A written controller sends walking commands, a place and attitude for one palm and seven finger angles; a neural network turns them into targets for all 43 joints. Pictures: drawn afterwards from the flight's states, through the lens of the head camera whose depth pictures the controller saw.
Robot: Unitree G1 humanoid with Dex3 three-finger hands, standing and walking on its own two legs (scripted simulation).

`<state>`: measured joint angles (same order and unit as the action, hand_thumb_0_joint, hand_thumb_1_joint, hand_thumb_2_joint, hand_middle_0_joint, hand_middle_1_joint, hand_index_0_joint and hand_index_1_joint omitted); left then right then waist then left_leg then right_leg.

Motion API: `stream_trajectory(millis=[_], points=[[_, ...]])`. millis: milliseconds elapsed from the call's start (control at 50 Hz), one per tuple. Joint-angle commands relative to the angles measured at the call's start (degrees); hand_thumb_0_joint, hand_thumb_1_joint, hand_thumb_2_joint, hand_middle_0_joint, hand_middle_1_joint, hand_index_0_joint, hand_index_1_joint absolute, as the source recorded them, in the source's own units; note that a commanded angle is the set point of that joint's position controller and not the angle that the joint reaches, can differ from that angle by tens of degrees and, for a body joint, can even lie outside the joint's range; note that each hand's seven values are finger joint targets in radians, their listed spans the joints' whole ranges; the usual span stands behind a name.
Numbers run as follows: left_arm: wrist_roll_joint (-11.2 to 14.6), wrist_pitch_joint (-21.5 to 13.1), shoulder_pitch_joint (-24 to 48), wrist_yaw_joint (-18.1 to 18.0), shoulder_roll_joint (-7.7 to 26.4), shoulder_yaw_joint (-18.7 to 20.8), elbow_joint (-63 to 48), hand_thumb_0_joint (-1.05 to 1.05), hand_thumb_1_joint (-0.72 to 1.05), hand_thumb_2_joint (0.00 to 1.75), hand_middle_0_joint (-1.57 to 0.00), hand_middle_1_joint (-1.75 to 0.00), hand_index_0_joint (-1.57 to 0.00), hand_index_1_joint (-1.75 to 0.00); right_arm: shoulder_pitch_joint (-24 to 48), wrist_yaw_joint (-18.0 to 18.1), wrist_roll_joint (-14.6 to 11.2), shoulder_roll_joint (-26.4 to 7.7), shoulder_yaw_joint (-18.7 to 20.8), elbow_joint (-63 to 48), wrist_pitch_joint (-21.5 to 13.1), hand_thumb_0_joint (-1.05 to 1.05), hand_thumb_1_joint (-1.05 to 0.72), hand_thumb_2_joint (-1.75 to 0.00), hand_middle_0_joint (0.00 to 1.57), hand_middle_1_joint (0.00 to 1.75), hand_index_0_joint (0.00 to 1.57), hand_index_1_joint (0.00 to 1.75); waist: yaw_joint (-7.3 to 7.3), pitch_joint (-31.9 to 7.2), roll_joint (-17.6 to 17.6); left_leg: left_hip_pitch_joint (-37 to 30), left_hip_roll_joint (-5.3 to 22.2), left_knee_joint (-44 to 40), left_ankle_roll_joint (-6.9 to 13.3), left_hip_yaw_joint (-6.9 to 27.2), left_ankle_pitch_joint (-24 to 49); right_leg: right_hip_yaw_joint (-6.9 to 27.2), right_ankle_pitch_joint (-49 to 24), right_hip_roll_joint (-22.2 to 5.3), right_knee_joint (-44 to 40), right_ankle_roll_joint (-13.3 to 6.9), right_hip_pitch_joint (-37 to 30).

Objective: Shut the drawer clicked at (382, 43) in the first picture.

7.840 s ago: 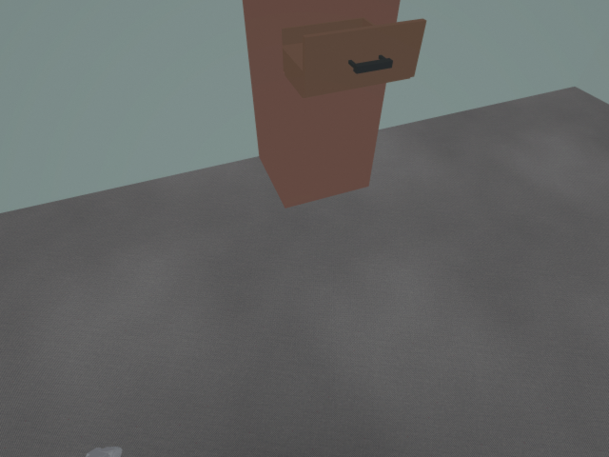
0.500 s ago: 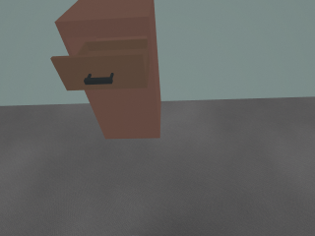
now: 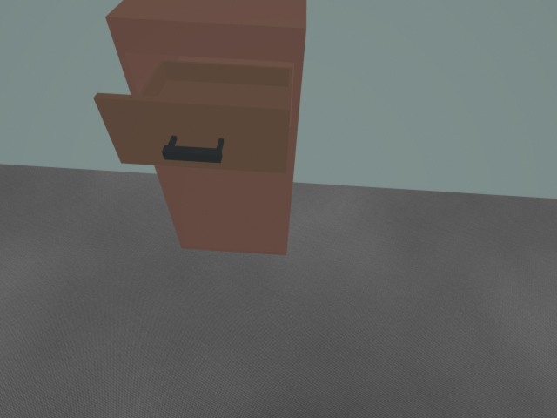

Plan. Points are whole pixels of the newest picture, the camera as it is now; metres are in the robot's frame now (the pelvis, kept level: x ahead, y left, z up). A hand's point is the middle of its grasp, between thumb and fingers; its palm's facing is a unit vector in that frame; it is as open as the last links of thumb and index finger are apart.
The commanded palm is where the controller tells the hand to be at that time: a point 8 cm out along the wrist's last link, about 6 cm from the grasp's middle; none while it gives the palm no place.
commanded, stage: take the last steps up to it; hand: left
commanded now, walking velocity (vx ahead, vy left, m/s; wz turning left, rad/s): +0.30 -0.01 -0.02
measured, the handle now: (194, 147) +0.63 +0.24 +0.00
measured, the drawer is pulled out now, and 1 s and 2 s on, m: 0.20 0.20 0.20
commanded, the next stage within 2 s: come to a stop and stand still in 0.48 s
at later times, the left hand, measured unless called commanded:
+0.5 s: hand (195, 380) +0.20 +0.16 -0.15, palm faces +0.05 -0.97 -0.23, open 7.2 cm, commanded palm none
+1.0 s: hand (178, 374) +0.21 +0.19 -0.17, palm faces +0.03 -0.98 -0.20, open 7.4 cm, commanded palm none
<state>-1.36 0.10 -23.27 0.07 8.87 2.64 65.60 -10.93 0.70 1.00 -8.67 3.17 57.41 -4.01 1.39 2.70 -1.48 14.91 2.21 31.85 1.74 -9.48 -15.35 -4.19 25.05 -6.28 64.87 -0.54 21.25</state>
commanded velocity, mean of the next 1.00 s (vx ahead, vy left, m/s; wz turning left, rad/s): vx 0.06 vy -0.04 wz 0.00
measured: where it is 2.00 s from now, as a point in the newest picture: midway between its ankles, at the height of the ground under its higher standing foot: outside the picture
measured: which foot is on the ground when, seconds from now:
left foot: down 0.00-0.30, up 0.32-0.66, down 0.68-1.00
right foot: up 0.00-0.28, down 0.30-0.70, up 0.72-1.00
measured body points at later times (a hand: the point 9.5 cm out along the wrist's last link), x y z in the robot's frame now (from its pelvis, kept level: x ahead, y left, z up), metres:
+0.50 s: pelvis +0.16 -0.03 +0.01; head +0.16 -0.04 +0.46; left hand +0.20 +0.21 -0.13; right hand +0.16 -0.25 -0.16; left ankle +0.16 +0.11 -0.67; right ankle +0.18 -0.11 -0.73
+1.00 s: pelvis +0.19 +0.01 +0.01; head +0.21 +0.02 +0.46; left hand +0.21 +0.24 -0.15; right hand +0.28 -0.23 -0.13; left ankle +0.27 +0.11 -0.73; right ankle +0.15 -0.13 -0.67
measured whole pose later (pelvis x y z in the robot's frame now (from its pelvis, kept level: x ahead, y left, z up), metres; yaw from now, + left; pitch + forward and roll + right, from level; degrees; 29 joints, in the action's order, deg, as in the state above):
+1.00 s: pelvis +0.19 +0.01 +0.01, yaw -2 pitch -1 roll -1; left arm -1.1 3.4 -14.0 -1.2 11.0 3.2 60.2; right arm -6.6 2.0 1.2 -8.1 2.2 58.9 0.4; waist 0.8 3.7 -1.2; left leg 17.1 3.8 25.5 1.5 -7.2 -7.3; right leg -1.5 26.6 -2.2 54.6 2.1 21.0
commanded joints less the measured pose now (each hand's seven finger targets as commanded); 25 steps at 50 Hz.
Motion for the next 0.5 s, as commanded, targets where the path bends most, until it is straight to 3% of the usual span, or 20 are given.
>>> stream_trajectory(millis=[0,80,180,200,220,240,260,280,300,320,340,360,380,400,460,480], points=[[-0.27,-1.30,0.86,0.40,0.74,0.86,-5.83,0.00,0.90,0.90,-0.20,-0.30,-0.20,-0.30,-6.39,0.57,0.26,-5.91,0.59,1.04,-0.32,0.00,-0.90,-0.90,0.20,0.30,0.20,0.30,-0.43,2.71,7.86,-0.19,14.72,-22.89,7.85,13.33,0.91,1.36,-6.31,-2.53,-2.95,0.63,8.64],[-0.19,-0.84,6.12,0.68,1.52,0.84,-8.63,0.00,0.90,0.90,-0.20,-0.30,-0.20,-0.30,-7.24,0.34,0.30,-7.24,0.82,1.79,-0.40,0.00,-0.90,-0.90,0.20,0.30,0.20,0.30,-0.48,3.95,6.81,-1.49,14.58,-23.90,8.87,11.04,2.50,0.70,-9.37,-2.35,-15.02,1.37,7.38],[-0.24,-1.27,11.36,0.92,2.82,1.23,-11.44,0.00,0.90,0.90,-0.20,-0.30,-0.20,-0.30,-8.43,0.11,0.62,-8.66,1.38,2.79,0.21,0.00,-0.90,-0.90,0.20,0.30,0.20,0.30,-1.04,4.30,5.85,-3.02,14.66,-19.85,8.24,10.86,2.73,-1.52,-10.36,0.12,-25.87,1.29,1.71],[-0.32,-1.47,10.89,0.95,3.02,1.39,-11.21,0.00,0.90,0.90,-0.20,-0.30,-0.20,-0.30,-8.56,0.13,0.70,-8.51,1.36,3.15,0.41,0.00,-0.90,-0.90,0.20,0.30,0.20,0.30,-0.65,4.06,4.94,-3.04,13.78,-17.41,7.41,10.09,3.16,-2.76,-11.28,1.38,-28.46,1.21,-1.11],[-0.37,-1.73,8.22,0.90,3.48,1.56,-10.23,0.00,0.90,0.90,-0.20,-0.30,-0.20,-0.30,-8.33,0.16,0.64,-8.47,1.28,3.31,0.64,0.00,-0.90,-0.90,0.20,0.30,0.20,0.30,0.66,2.78,4.63,-2.58,12.32,-13.14,5.99,8.40,3.50,-3.94,-13.39,2.46,-32.46,1.02,-5.97],[-0.51,-2.21,4.55,0.65,5.31,1.93,-8.98,0.00,0.90,0.90,-0.20,-0.30,-0.20,-0.30,-8.88,0.04,0.41,-7.21,1.00,3.60,0.69,0.00,-0.90,-0.90,0.20,0.30,0.20,0.30,2.16,1.24,0.21,0.40,9.37,-5.54,4.26,6.48,4.84,-3.06,-13.84,3.12,-36.25,0.18,-13.45],[-0.76,-3.01,-1.69,0.24,9.11,2.66,-7.13,0.00,0.90,0.90,-0.20,-0.30,-0.20,-0.30,-9.16,-0.22,-0.09,-5.35,0.57,3.13,0.47,0.00,-0.90,-0.90,0.20,0.30,0.20,0.30,4.71,-2.00,-7.82,7.42,4.52,8.42,1.62,1.22,1.36,7.63,-12.67,-5.24,-40.04,-2.91,-22.38],[-0.23,-3.41,-7.20,-0.12,14.61,3.60,-6.00,0.00,0.90,0.90,-0.20,-0.30,-0.20,-0.30,-9.73,-0.58,-0.35,-3.26,-0.07,1.32,0.38,0.00,-0.90,-0.90,0.20,0.30,0.20,0.30,5.06,-5.32,-18.07,18.45,-1.56,24.49,-0.56,-0.54,-16.85,26.58,-18.18,-17.65,-48.03,-9.39,-30.40],[0.54,-3.66,-7.29,-0.44,15.11,3.54,-5.94,0.00,0.90,0.90,-0.20,-0.30,-0.20,-0.30,-7.61,-0.42,-0.23,-6.03,0.14,0.81,0.84,0.00,-0.90,-0.90,0.20,0.30,0.20,0.30,5.76,-7.05,-15.21,19.31,-0.05,33.76,-0.26,6.63,-19.26,30.85,-16.87,-19.97,-51.18,-12.24,-27.15],[0.47,-3.63,-2.86,-0.72,13.32,3.24,-6.83,0.00,0.90,0.90,-0.20,-0.30,-0.20,-0.30,-5.47,-0.45,-0.15,-5.65,0.60,0.52,0.86,0.00,-0.90,-0.90,0.20,0.30,0.20,0.30,4.40,-4.42,-10.65,21.35,1.52,38.54,-0.24,9.02,-14.75,29.21,-13.67,-19.18,-51.98,-12.92,-23.33],[0.51,-3.55,1.00,-1.14,10.92,2.64,-7.81,0.00,0.90,0.90,-0.20,-0.30,-0.20,-0.30,-4.54,-0.48,-0.05,-5.52,0.64,0.62,1.11,0.00,-0.90,-0.90,0.20,0.30,0.20,0.30,2.74,-1.44,-4.65,21.46,3.54,38.61,-0.30,10.06,-10.21,24.21,-13.33,-17.93,-52.13,-12.32,-19.27],[0.41,-3.71,4.37,-1.37,8.91,2.12,-8.79,0.00,0.90,0.90,-0.20,-0.30,-0.20,-0.30,-5.22,-0.68,0.16,-4.48,0.42,1.38,1.51,0.00,-0.90,-0.90,0.20,0.30,0.20,0.30,0.87,-0.30,-1.81,19.18,4.79,36.45,-0.91,10.22,-6.51,17.80,-15.96,-15.33,-52.52,-10.70,-14.42],[0.27,-3.91,5.84,-1.44,7.31,1.56,-8.95,0.00,0.90,0.90,-0.20,-0.30,-0.20,-0.30,-6.35,-0.79,0.27,-3.47,0.20,1.95,2.09,0.00,-0.90,-0.90,0.20,0.30,0.20,0.30,-0.57,0.40,-1.72,15.84,4.98,33.64,-1.60,9.31,-4.74,13.06,-19.20,-13.59,-53.14,-9.58,-10.05],[0.17,-4.00,6.63,-1.36,6.66,1.23,-8.77,0.00,0.90,0.90,-0.20,-0.30,-0.20,-0.30,-8.10,-0.83,0.31,-2.66,0.02,2.53,2.60,0.00,-0.90,-0.90,0.20,0.30,0.20,0.30,-1.77,0.53,-3.85,13.21,4.72,30.28,-2.24,8.21,-3.77,9.10,-21.41,-11.69,-53.40,-8.56,-7.59],[0.03,-4.13,5.68,-1.22,6.63,1.20,-7.80,0.00,0.90,0.90,-0.20,-0.30,-0.20,-0.30,-8.79,-1.04,0.23,-1.26,-0.21,2.68,3.24,0.00,-0.90,-0.90,0.20,0.30,0.20,0.30,-2.28,0.04,-4.42,10.15,3.94,20.95,-3.15,5.74,-1.85,5.48,-24.31,-9.61,-53.87,-8.64,-6.81],[0.04,-4.06,5.27,-1.12,7.11,1.23,-7.26,0.00,0.90,0.90,-0.20,-0.30,-0.20,-0.30,-7.78,-1.17,0.18,-1.28,-0.23,2.43,3.19,0.00,-0.90,-0.90,0.20,0.30,0.20,0.30,-1.79,-0.32,-4.53,9.64,3.63,18.24,-3.24,5.13,-1.28,5.22,-23.32,-9.34,-53.82,-8.67,-7.63]])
